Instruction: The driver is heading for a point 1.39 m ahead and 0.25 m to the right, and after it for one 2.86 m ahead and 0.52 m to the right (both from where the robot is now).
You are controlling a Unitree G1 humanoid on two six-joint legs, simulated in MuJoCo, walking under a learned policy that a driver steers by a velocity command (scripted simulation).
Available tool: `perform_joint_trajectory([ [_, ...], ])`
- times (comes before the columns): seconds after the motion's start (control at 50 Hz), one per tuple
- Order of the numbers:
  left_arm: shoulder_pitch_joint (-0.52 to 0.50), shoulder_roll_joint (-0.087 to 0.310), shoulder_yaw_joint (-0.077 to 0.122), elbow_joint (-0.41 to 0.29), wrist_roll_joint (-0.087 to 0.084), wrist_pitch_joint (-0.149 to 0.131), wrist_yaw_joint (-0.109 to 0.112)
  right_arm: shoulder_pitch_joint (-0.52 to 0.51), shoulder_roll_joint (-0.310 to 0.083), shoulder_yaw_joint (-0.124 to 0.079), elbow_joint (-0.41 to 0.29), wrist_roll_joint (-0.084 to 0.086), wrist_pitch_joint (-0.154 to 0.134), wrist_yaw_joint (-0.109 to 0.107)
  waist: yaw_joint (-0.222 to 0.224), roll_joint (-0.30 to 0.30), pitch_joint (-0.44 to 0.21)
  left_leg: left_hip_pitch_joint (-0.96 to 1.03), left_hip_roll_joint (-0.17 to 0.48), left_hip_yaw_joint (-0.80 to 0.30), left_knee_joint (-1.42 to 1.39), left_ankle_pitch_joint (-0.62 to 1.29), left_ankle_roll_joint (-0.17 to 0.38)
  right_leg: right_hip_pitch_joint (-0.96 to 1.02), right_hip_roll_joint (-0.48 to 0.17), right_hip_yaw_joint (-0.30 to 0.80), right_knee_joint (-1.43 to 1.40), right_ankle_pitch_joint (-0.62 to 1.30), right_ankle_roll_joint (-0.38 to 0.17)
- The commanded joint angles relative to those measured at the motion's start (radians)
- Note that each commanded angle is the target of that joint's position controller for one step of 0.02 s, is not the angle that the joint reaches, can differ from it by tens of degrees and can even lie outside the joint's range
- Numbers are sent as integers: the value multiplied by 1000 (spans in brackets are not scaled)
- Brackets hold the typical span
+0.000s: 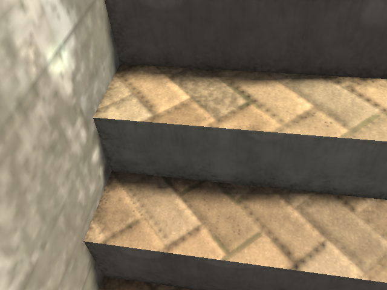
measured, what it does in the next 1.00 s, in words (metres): climbs: left foot, then right foot 0.21 m higher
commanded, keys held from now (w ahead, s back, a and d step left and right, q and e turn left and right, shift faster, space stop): w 1.00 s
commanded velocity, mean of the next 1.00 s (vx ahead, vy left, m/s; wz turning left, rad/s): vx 0.50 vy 0.00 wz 0.00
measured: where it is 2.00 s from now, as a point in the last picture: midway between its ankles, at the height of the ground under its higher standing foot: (233, 95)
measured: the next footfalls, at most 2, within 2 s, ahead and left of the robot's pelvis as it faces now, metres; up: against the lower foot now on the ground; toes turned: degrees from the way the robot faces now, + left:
left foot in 0.14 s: +0.07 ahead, +0.10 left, +0.00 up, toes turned +5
right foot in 0.62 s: +0.24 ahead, -0.19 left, +0.22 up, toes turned -6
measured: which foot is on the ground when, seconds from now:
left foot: up 0.00-0.12, down 0.14-0.66, up 0.68-1.00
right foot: down 0.00-0.16, up 0.18-0.60, down 0.62-1.00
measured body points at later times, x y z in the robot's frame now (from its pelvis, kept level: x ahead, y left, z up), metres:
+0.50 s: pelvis +0.07 -0.02 +0.00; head +0.10 -0.01 +0.45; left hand +0.32 +0.14 -0.07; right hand -0.04 -0.25 -0.14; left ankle +0.03 +0.10 -0.75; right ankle +0.12 -0.15 -0.41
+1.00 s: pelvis +0.26 -0.09 +0.20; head +0.27 -0.12 +0.65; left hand +0.20 +0.14 +0.07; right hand +0.50 -0.25 +0.12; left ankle +0.32 +0.05 -0.18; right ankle +0.21 -0.18 -0.53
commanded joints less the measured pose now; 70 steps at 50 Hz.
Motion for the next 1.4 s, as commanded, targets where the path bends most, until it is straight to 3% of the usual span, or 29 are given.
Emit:
perform_joint_trajectory([
  [0.02, -60, 119, 8, -68, 2, -19, 18, -16, -20, 11, -57, 12, 7, -11, -29, -160, 8, 128, -14, 38, -312, -32, -4, -22, -211, 99, -73, 670, -109],
  [0.12, -62, 145, 31, -78, -40, 11, 12, 133, -16, 24, -50, 35, -30, -61, -68, -150, -113, 351, -80, 100, -784, 129, 62, 144, -218, 90, 195, 1151, -137],
  [0.16, -132, 89, 22, -127, -60, 18, 1, 327, -54, 17, 12, 10, -55, -65, -124, -13, -133, 648, 88, -123, -955, 454, 84, -159, -122, 77, 520, 497, -70],
  [0.18, -13, -30, -2, -120, -41, 35, -7, 294, -107, 16, 3, -2, -47, -59, -17, 242, -154, 691, 336, -389, -945, 828, 185, -319, 12, 33, 792, -199, -5],
  [0.2, 73, -7, 5, -71, -8, 62, 3, 206, -164, -6, -30, -4, -39, -58, 5, 152, -107, 510, 406, -425, -980, 428, 355, -342, -7, 108, 1056, -285, 2],
  [0.24, -100, 49, 35, -152, 37, 72, 3, 113, -147, -20, -33, 20, -24, -35, 5, 82, 145, 329, 310, -379, -1120, -262, 344, -613, -10, 75, 1402, -233, 11],
  [0.3, -269, -20, 15, -289, 28, 66, -7, 257, -58, 9, 45, 14, -50, -43, -28, -11, 170, 448, 246, -279, -1054, -164, 268, -963, -11, 125, 1676, -187, -1],
  [0.5, -603, -101, -58, -705, 16, 87, 3, 272, -122, 2, 77, 38, -77, -48, -12, 23, 136, 401, 238, -148, -1215, -282, 184, -1218, -134, 58, 1601, -329, 3],
  [0.56, -464, -153, -83, -691, 4, 108, -20, 174, -152, -11, -12, 51, -44, -82, 35, 121, 6, 197, 180, 27, -1390, 339, 216, -532, -123, -35, 1159, -351, -51],
  [0.6, -190, -96, -40, -562, 28, 123, -7, 196, -251, -34, -82, 58, -46, -51, 100, 81, -282, 447, 240, 97, -1118, 1435, 234, -255, 22, -166, 1168, -440, -53],
  [0.64, -21, 6, 11, -511, 19, 112, 4, 124, -288, -58, -172, 94, -60, 7, 197, 68, -400, 400, 197, 57, -616, 1673, 189, -54, 26, 88, 790, -357, -108],
  [0.66, 110, 155, 58, -496, 34, 122, 33, -7, -257, -56, -259, 90, -73, 36, 284, -233, -425, 166, 58, 47, -197, 1217, 148, 16, -207, 638, 359, -656, -140],
  [0.68, 63, 237, 90, -446, 26, 145, 52, -116, -130, -48, -311, 18, -64, 54, 244, -422, -357, -87, -117, -172, 224, 279, 142, -45, -268, 1072, -88, -943, -114],
  [0.7, -38, 248, 100, -444, 34, 141, 56, -99, 29, -24, -339, -23, -56, 55, 152, -328, -230, -257, -151, -392, 608, 225, 118, -165, -326, 1096, -178, -935, -32],
  [0.74, -224, 116, 61, -359, 36, 122, 27, -10, 92, 5, -361, -25, -36, 27, -49, -104, 72, -440, -104, -281, 742, 274, 92, -399, -310, 784, 52, -797, -31],
  [0.8, -173, -66, 13, -208, 30, 71, -30, 50, 88, 12, -318, 0, 2, 4, -110, -152, 100, -509, -133, -227, 924, 258, 95, -411, -226, 348, 152, -422, -1],
  [0.98, 165, 128, 71, -93, 35, -41, -24, -261, 94, 25, -409, 14, 17, -46, 45, -86, 106, -993, -144, -199, 1175, 4, 102, 167, -349, 237, -107, 8, -121],
  [1.12, 271, 100, 55, -7, -16, -34, 24, -458, 57, 43, -545, 16, 38, 2, 85, -188, 89, -791, 46, 114, 641, -132, 113, 252, -278, 81, -364, 411, -132],
  [1.14, 432, 15, -11, 136, 107, 43, -139, -709, 161, 160, -674, 15, 138, 114, -11, -170, -128, -646, -68, 15, 192, -616, 238, 97, -362, 154, -289, 976, -232],
  [1.16, 227, 150, 77, -54, -43, 4, -24, -317, 90, 77, -473, 67, 79, 45, 8, -180, -74, -196, -29, 294, 91, -183, 199, 127, -263, -46, -270, 1196, -172],
  [1.18, 226, 262, 80, -74, -90, -30, -12, -40, 16, 42, -345, 104, 68, 18, -91, -286, -278, 121, -158, 310, 95, -338, 162, 105, -274, -22, -42, 1766, -188],
  [1.2, 391, 285, 53, 106, 117, 6, -234, -228, 5, 84, -541, 68, 152, 123, -240, -444, -352, 114, -241, 112, -112, -170, 170, 50, -467, 151, 11, 2424, -357],
  [1.22, 198, 292, 117, -105, -147, -59, -103, 127, -191, -26, -255, 1, 64, 39, -181, -167, -444, 412, -75, -166, -166, -302, 259, 25, -231, 30, 400, 1968, -130],
  [1.24, 148, 270, 105, -119, -136, -76, -96, 271, -249, -47, -179, -13, 71, -11, -228, 8, -508, 474, 77, -683, -608, -726, 322, -162, -83, 85, 745, 1340, -79],
  [1.26, 29, 182, 112, -151, -53, -74, -100, 168, -266, -65, -132, 9, 80, -42, -174, 145, -418, 406, 187, -1091, -953, -922, 375, -370, 83, 196, 1211, 366, -50],
  [1.3, -120, -67, 48, -299, 28, -25, -72, 18, -149, -41, -58, 68, 6, -37, -43, -36, -111, 166, 210, -793, -795, -585, 265, -619, 83, 269, 1687, 369, -35],
  [1.34, -137, -165, 0, -380, 43, -1, -43, 27, 31, 7, 67, 38, -54, -31, 62, -32, 51, 70, 149, -468, -707, -265, 201, -815, 89, 270, 1819, 336, -83],
  [1.36, -119, -33, 3, -296, -48, 77, -118, -22, 125, 61, 15, -40, -73, 93, -9, 51, 94, 67, 139, -428, -765, -55, 278, -1090, 75, 479, 1931, 247, -242],
  [1.4, -108, 14, 10, -348, -2, 119, -110, 90, 128, 72, 91, -53, -93, 145, 92, -44, 44, 136, 163, -367, -826, 58, 273, -1230, 35, 404, 1887, 197, -285],
])
Keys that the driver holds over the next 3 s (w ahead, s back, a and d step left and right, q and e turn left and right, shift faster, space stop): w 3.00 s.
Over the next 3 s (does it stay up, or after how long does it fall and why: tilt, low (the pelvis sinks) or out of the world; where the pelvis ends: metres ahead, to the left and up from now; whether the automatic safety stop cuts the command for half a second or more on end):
stays up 1.07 -0.27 1.02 its command is cut before an obstacle after 2.0 s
